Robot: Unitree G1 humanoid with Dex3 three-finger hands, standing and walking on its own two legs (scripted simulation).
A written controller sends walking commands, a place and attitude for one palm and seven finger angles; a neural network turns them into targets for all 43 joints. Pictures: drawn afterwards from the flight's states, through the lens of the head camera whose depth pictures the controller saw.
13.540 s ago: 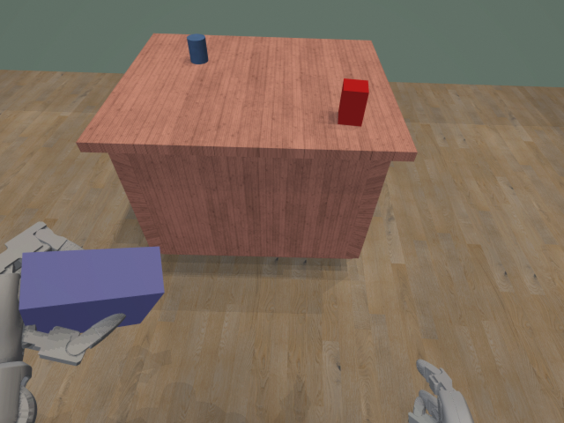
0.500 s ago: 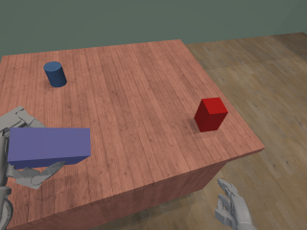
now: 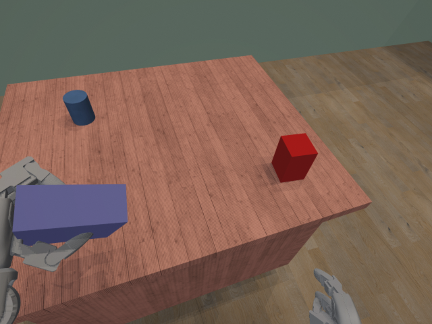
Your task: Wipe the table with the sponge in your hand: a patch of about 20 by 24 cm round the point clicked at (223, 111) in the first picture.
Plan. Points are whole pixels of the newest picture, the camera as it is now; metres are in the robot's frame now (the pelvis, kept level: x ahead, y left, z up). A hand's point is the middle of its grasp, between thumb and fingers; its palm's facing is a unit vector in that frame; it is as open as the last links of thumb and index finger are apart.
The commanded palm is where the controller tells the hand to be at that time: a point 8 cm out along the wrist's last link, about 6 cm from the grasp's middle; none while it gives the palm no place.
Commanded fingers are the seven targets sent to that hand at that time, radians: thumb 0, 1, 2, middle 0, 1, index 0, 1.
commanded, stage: shuffle to correct the standing spot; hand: left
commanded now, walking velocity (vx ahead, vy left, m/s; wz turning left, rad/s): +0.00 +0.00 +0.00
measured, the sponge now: (86, 215) +0.23 +0.21 +0.13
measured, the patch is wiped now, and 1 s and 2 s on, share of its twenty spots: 0.00 0.00 0.00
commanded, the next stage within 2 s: come to a stop and stand still in 0.62 s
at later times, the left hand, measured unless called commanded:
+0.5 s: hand (84, 209) +0.23 +0.21 +0.16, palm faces +0.34 -0.86 -0.37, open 9.3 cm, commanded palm +0.17 +0.24 +0.17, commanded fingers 0.00 0.10 1.30 -1.20 -1.60 -1.20 -1.60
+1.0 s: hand (128, 206) +0.24 +0.15 +0.16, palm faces +0.33 -0.85 -0.42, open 9.3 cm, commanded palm +0.18 +0.19 +0.17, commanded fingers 0.00 0.10 1.30 -1.20 -1.60 -1.20 -1.60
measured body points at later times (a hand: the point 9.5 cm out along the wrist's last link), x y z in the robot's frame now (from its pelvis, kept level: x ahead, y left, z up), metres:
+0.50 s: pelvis +0.00 -0.04 +0.00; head +0.02 -0.02 +0.45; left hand +0.20 +0.25 +0.18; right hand +0.18 -0.26 -0.07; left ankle +0.01 +0.05 -0.74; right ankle +0.02 -0.12 -0.74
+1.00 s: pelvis +0.02 -0.09 +0.00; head +0.04 -0.09 +0.45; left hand +0.21 +0.19 +0.18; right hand +0.19 -0.33 -0.08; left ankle +0.01 +0.05 -0.74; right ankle +0.02 -0.12 -0.74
